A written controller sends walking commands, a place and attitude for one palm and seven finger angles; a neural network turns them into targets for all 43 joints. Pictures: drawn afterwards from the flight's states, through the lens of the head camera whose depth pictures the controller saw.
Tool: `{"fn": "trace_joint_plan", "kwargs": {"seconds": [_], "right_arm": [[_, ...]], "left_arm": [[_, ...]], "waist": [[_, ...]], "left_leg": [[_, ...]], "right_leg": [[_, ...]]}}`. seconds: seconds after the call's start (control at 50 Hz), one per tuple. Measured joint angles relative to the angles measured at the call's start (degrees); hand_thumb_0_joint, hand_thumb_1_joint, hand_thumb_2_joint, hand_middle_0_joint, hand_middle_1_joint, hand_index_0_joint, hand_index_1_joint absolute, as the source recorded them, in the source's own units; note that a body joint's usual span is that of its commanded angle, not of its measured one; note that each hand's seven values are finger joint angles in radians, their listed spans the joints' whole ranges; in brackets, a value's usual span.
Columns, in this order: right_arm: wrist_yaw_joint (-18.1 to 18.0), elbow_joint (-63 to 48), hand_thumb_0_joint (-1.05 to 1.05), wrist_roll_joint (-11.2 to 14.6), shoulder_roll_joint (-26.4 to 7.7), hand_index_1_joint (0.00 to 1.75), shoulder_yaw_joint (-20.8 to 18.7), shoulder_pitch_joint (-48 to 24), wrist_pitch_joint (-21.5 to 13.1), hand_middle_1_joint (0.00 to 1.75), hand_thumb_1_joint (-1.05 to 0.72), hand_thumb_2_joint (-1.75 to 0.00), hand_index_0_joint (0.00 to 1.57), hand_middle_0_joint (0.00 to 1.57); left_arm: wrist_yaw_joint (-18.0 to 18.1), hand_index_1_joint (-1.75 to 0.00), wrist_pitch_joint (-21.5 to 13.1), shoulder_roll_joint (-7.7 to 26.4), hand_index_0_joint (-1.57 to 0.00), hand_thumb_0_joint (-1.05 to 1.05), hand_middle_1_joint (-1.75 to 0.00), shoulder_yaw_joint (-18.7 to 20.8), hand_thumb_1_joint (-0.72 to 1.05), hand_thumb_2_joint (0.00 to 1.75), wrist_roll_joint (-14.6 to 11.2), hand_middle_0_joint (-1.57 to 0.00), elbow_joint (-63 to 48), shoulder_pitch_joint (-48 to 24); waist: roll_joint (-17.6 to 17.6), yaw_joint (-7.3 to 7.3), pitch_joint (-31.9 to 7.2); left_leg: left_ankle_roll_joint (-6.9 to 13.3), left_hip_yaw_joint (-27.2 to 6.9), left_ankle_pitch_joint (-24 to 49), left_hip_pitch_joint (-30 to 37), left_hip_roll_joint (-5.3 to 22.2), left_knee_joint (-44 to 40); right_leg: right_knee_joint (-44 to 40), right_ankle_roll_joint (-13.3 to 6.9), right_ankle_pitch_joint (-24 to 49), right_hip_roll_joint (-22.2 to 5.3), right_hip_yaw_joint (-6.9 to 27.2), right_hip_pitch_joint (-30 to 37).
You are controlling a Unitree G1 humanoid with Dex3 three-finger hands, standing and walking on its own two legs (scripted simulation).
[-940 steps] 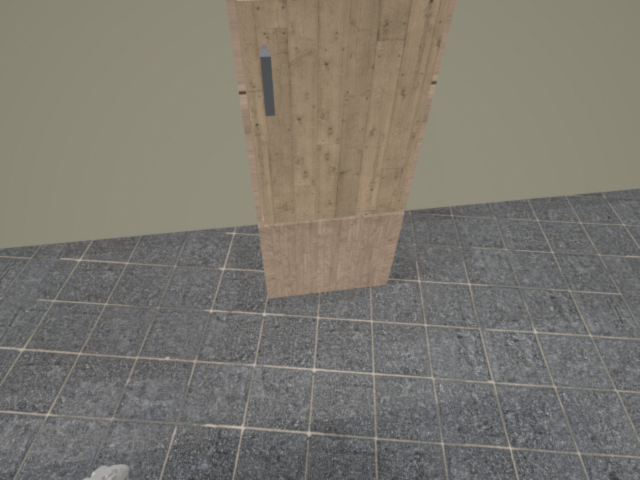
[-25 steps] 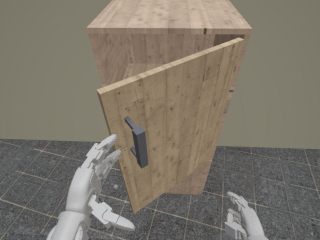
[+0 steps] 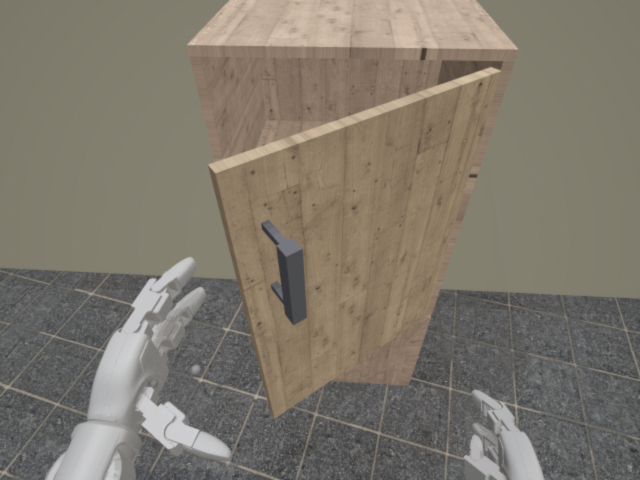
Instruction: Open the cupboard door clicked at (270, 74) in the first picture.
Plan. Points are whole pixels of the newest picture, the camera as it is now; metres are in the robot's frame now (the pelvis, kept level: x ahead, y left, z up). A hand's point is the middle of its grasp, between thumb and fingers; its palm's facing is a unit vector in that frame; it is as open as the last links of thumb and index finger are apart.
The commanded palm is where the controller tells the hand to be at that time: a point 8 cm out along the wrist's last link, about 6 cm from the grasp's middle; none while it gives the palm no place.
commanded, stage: draw the hand back to the body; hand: left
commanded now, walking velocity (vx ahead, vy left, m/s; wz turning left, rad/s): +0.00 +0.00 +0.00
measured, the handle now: (283, 273) +0.33 +0.07 +0.13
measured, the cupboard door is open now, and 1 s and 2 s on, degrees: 39 39 39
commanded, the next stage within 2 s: step back with the hand held close in 1.40 s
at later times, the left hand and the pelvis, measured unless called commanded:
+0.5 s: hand (110, 362) +0.19 +0.22 +0.15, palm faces +0.23 -0.95 -0.24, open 15.1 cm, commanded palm +0.15 +0.26 +0.17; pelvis +0.00 +0.02 +0.01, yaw +0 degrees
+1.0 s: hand (60, 315) +0.22 +0.27 +0.18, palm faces +0.40 -0.83 -0.39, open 9.3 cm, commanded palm +0.17 +0.31 +0.20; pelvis +0.03 +0.02 +0.03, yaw -1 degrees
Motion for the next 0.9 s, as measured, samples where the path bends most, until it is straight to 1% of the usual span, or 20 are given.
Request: {"fn": "trace_joint_plan", "kwargs": {"seconds": [0.06, 0.14, 0.28, 0.34, 0.36, 0.38, 0.42, 0.48, 0.54, 0.66, 0.78, 0.9], "right_arm": [[-0.01, 0.25, 0.02, 0.2, 0.32, 0.3, 0.41, 0.16, -0.3, 0.3, -0.91, -0.9, 0.2, 0.21], [-0.22, 0.6, 0.02, 0.47, 0.2, 0.3, 0.79, 0.11, -0.71, 0.3, -0.91, -0.9, 0.2, 0.21], [-0.79, 0.83, 0.02, 0.7, -0.38, 0.3, 0.97, -0.75, -2.03, 0.3, -0.91, -0.9, 0.2, 0.21], [-1.06, 1.09, 0.02, 0.71, -0.36, 0.3, 1.08, -1.34, -2.34, 0.3, -0.91, -0.9, 0.2, 0.21], [-1.32, 1.17, 0.02, 0.47, -0.24, 0.3, 1.08, -1.55, -2.24, 0.3, -0.91, -0.9, 0.2, 0.21], [-1.62, 1.32, 0.02, 0.08, -0.07, 0.3, 1.12, -1.85, -2.07, 0.3, -0.91, -0.9, 0.2, 0.21], [-1.84, 1.46, 0.02, -0.53, 0.34, 0.3, 1.25, -2.32, -1.63, 0.3, -0.91, -0.9, 0.2, 0.21], [-1.77, 1.75, 0.02, -1.1, 0.79, 0.3, 1.36, -2.64, -0.88, 0.3, -0.91, -0.9, 0.2, 0.21], [-1.66, 2.62, 0.02, -1.52, 0.98, 0.3, 1.4, -2.69, -0.34, 0.3, -0.91, -0.9, 0.2, 0.21], [-1.33, 4.87, 0.02, -1.91, 1.05, 0.3, 1.23, -2.54, 0.37, 0.3, -0.9, -0.9, 0.2, 0.21], [-0.99, 6.24, 0.02, -1.88, 0.94, 0.3, 0.55, -2.79, 1.28, 0.3, -0.9, -0.9, 0.2, 0.21], [-0.85, 6.6, 0.02, -1.75, 0.55, 0.3, -0.31, -3.44, 2.11, 0.3, -0.91, -0.9, 0.2, 0.21]], "left_arm": [[0.0, -0.3, 1.34, 0.61, -0.15, -0.02, -0.3, 1.91, -0.5, 0.3, -0.87, -0.15, -0.7, 0.26], [-0.95, -0.3, 3.4, 1.05, -0.15, -0.02, -0.3, 3.79, -0.5, 0.3, -2.11, -0.15, -1.64, 0.83], [-2.66, -0.3, 5.49, 1.72, -0.15, -0.02, -0.3, 4.31, -0.5, 0.3, -2.83, -0.15, -4.02, 1.38], [-3.02, -0.3, 6.13, 2.55, -0.15, -0.02, -0.3, 5.3, -0.47, 0.31, -3.04, -0.15, -4.28, 0.65], [-1.54, -0.3, 5.96, 3.24, -0.15, -0.01, -0.3, 5.21, -0.45, 0.32, -1.23, -0.15, -4.46, 0.29], [0.67, -0.3, 5.33, 3.9, -0.15, -0.01, -0.3, 5.04, -0.44, 0.33, 0.72, -0.16, -4.65, 0.11], [4.63, -0.3, 3.94, 4.26, -0.16, -0.01, -0.3, 5.17, -0.39, 0.35, 3.45, -0.16, -5.11, 0.57], [8.5, -0.3, 2.41, 3.92, -0.16, -0.01, -0.3, 5.31, -0.31, 0.38, 6.03, -0.16, -5.36, 1.45], [10.68, -0.3, 1.34, 4.06, -0.16, -0.01, -0.3, 5.4, -0.22, 0.42, 7.62, -0.16, -4.96, 1.91], [12.57, -0.3, -0.25, 5.38, -0.17, -0.01, -0.3, 7.09, -0.03, 0.5, 8.91, -0.17, -4.53, 2.62], [12.96, -0.3, -1.34, 6.57, -0.18, -0.01, -0.3, 10.41, 0.18, 0.59, 8.99, -0.18, -3.64, 2.75], [13.03, -0.3, -1.43, 7.11, -0.19, 0.0, -0.3, 13.27, 0.39, 0.68, 8.82, -0.19, -1.89, 1.75]], "waist": [[0.1, 0.1, -0.34], [0.34, 0.52, -0.49], [0.42, 1.4, -0.05], [0.3, 1.68, 0.26], [0.22, 1.89, 0.63], [0.15, 1.98, 1.1], [-0.04, 1.89, 1.83], [-0.36, 1.92, 3.02], [-0.51, 2.1, 3.97], [-0.35, 2.29, 4.63], [-0.12, 2.23, 4.41], [-0.29, 2.29, 4.48]], "left_leg": [[0.19, 0.22, 0.06, 0.71, 0.03, -0.43], [0.53, 0.21, 0.2, 1.52, -0.12, -0.89], [1.13, -0.06, 0.62, 2.35, -0.7, -1.36], [1.28, -0.15, 0.89, 2.63, -0.85, -1.66], [1.3, -0.13, 1.03, 3.05, -0.85, -1.95], [1.31, -0.1, 1.25, 3.62, -0.82, -2.46], [1.35, 0.02, 1.89, 4.59, -0.81, -3.77], [1.46, 0.31, 2.91, 6.12, -0.91, -5.96], [1.62, 0.55, 3.8, 7.58, -1.11, -8.02], [1.9, 1.08, 4.9, 10.38, -1.53, -11.55], [1.92, 1.58, 5.25, 12.54, -1.57, -13.93], [1.71, 1.73, 5.38, 13.79, -1.38, -15.37]], "right_leg": [[-0.68, 0.2, 0.28, 0.01, 0.25, 0.76], [-1.62, 0.54, 0.65, -0.12, 0.26, 1.84], [-2.57, 1.13, 1.12, -0.66, -0.04, 3.06], [-3.0, 1.28, 1.39, -0.8, -0.14, 3.46], [-3.34, 1.3, 1.56, -0.8, -0.1, 3.88], [-3.95, 1.3, 1.85, -0.78, -0.03, 4.48], [-5.38, 1.36, 2.64, -0.78, 0.14, 5.44], [-7.45, 1.53, 3.72, -0.92, 0.5, 6.83], [-9.33, 1.71, 4.58, -1.16, 0.79, 8.16], [-12.35, 2.0, 5.56, -1.64, 1.44, 10.6], [-14.56, 2.05, 6.03, -1.72, 2.06, 12.51], [-16.05, 1.86, 6.29, -1.54, 2.31, 13.69]]}}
